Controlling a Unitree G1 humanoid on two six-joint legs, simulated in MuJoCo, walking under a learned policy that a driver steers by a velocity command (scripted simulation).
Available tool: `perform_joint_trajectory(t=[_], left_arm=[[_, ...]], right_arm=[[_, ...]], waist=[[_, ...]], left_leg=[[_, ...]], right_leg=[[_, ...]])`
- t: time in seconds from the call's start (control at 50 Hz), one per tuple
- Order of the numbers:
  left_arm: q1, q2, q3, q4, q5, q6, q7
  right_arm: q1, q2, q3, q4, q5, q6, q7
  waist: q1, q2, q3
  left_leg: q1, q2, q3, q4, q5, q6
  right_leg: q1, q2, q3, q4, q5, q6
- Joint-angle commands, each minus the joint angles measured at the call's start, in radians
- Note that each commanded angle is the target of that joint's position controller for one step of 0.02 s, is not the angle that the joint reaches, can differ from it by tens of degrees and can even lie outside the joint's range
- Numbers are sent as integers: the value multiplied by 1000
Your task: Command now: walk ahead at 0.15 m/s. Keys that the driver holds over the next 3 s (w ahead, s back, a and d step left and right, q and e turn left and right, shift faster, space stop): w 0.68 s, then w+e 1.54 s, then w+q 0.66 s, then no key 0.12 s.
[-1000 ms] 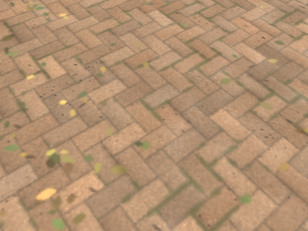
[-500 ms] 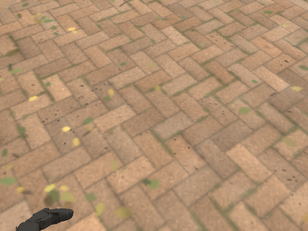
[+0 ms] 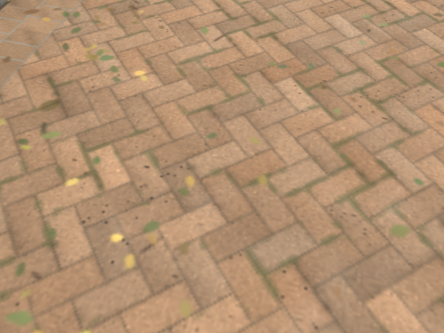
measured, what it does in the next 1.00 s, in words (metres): walks ahead: right foot, then left foot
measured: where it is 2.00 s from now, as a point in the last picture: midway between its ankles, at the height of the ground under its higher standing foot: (292, 203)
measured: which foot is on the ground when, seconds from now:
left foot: down 0.00-0.32, up 0.34-0.78, down 0.80-1.00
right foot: up 0.00-0.30, down 0.32-0.82, up 0.84-1.00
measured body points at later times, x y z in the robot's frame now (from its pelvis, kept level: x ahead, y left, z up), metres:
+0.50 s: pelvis +0.14 -0.04 +0.02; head +0.14 -0.07 +0.47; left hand +0.14 +0.23 -0.10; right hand +0.29 -0.31 -0.10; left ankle +0.20 +0.13 -0.66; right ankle +0.10 -0.13 -0.73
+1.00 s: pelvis +0.41 +0.01 +0.01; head +0.43 +0.01 +0.46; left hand +0.50 +0.29 -0.12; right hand +0.49 -0.27 -0.11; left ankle +0.43 +0.11 -0.73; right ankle +0.39 -0.15 -0.65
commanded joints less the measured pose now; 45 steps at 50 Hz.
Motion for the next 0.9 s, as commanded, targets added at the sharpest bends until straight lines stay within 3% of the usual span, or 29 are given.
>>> perform_joint_trajectory(t=[0.02,0.04,0.06,0.08,0.12,0.18,0.22,0.26,0.3,0.32,0.34,0.36,0.38,0.4,0.44,0.48,0.54,0.6,0.7,0.74,0.76,0.78,0.8,0.82,0.84,0.86,0.88,0.9], left_arm=[[76,104,11,-41,-18,13,1],[28,131,23,-51,-26,26,3],[-7,143,32,-63,-26,35,4],[-25,141,37,-70,-26,39,6],[-4,107,33,-56,-20,27,11],[7,66,21,-32,-7,6,8],[-12,72,20,-34,-7,-2,3],[13,78,22,-21,-10,-7,-1],[106,85,29,19,-11,-8,1],[177,109,35,39,-14,-11,6],[235,184,48,43,-9,-12,14],[222,262,63,28,10,-20,6],[156,216,53,5,8,-34,6],[116,168,42,-8,-2,-45,4],[101,145,35,-15,-9,-51,2],[141,113,25,1,-4,-52,6],[183,111,22,19,-7,-45,16],[227,127,25,35,-10,-37,22],[291,139,34,66,-22,-17,22],[277,155,43,67,-25,-10,25],[259,172,50,61,-26,-8,25],[236,170,49,54,-25,-5,25],[212,143,39,29,-11,-9,23],[326,5,0,0,-8,-26,16],[325,47,10,20,-30,-45,13],[222,138,42,-14,-61,-51,14],[162,131,45,-29,-64,-50,20],[135,110,48,-32,-49,-43,27]], right_arm=[[197,-140,-44,-6,21,14,1],[213,-189,-61,8,34,19,3],[175,-200,-63,4,35,17,1],[117,-202,-63,-3,27,9,-4],[56,-175,-59,-9,20,-2,-10],[28,-171,-63,-2,31,-14,-9],[50,-182,-69,16,42,-13,-5],[50,-188,-71,29,51,-3,-3],[44,-152,-60,36,46,4,-3],[25,-97,-43,29,39,3,-1],[0,-9,-21,4,28,-6,4],[-15,-70,-36,-36,44,-22,-1],[-9,-130,-50,-30,60,-33,-2],[15,-150,-57,-14,54,-37,1],[6,-137,-59,2,29,-43,0],[-25,-100,-52,1,28,-43,4],[-79,-56,-39,-12,34,-40,13],[-177,-31,-25,-41,42,-43,30],[-288,-42,-17,-85,51,-54,61],[-253,-76,-27,-84,48,-61,64],[-185,-106,-40,-68,44,-63,60],[-31,-149,-62,-23,43,-63,49],[166,-201,-83,23,32,-60,34],[283,-302,-107,51,13,-50,27],[286,-212,-82,57,18,-42,27],[204,-157,-62,58,23,-41,23],[134,-124,-53,57,29,-44,21],[80,-90,-44,64,27,-49,25]], waist=[[-82,203,-260],[-100,159,-208],[-95,133,-139],[-69,152,-87],[-34,165,-67],[-24,158,-91],[-34,147,-95],[-13,129,-90],[32,100,-83],[60,20,-61],[65,-208,-45],[59,-274,29],[29,-215,76],[5,-182,73],[0,-130,44],[9,-117,20],[23,-108,12],[56,-103,35],[71,-99,91],[24,-112,70],[-21,-127,21],[-104,-118,-77],[-191,-93,-226],[-165,161,-428],[-172,219,-500],[-160,170,-291],[-130,125,-177],[-99,87,-100]], left_leg=[[506,307,-419,-126,209,262],[474,303,-463,-200,-172,247],[383,298,-469,-262,-428,234],[280,278,-447,-311,-499,210],[169,228,-348,-354,-436,180],[105,178,-217,-358,-321,172],[109,189,-210,-348,-331,184],[66,190,-197,-317,-390,173],[-32,149,-166,-229,-477,135],[-115,95,-113,-76,-471,94],[-281,-21,33,269,-419,12],[-446,-35,-19,433,-445,20],[-504,26,-78,513,-357,31],[-515,48,-81,520,-262,35],[-477,77,-66,467,-129,21],[-421,73,-34,419,-18,-2],[-350,60,2,286,90,-27],[-281,43,26,138,157,-35],[-249,25,29,16,106,0],[-160,3,25,-21,48,29],[-41,-23,41,-30,24,49],[180,-39,55,-52,55,79],[522,68,-42,20,81,129],[949,362,-469,-9,-73,271],[904,428,-687,-153,-185,296],[743,381,-524,-188,-209,236],[586,340,-386,-221,-158,205],[451,298,-286,-266,-98,185]], right_leg=[[-336,-19,38,339,-278,28],[-423,-31,32,449,-253,25],[-462,-59,43,481,-185,18],[-443,-80,46,470,-124,12],[-358,-86,26,396,-44,3],[-216,-75,-5,219,53,-13],[-174,-64,-19,118,107,-14],[-86,-49,-43,6,190,-23],[43,-29,-52,-44,160,-41],[103,-106,64,-140,60,-67],[164,-320,392,-325,-190,-141],[112,-435,682,-453,-430,-258],[99,-429,677,-456,-434,-260],[116,-384,581,-438,-324,-224],[135,-318,421,-436,-90,-174],[134,-272,299,-443,129,-161],[128,-226,170,-438,337,-152],[119,-223,121,-437,396,-151],[200,-286,137,-391,480,-161],[229,-303,153,-328,645,-148],[226,-295,146,-251,826,-138],[179,-253,114,-97,943,-114],[-18,-209,96,140,797,-84],[-424,-47,27,552,280,-10],[-505,-21,159,708,-140,-9],[-580,-77,157,759,-90,-17],[-573,-123,125,733,-3,-20],[-538,-148,116,682,57,-18]])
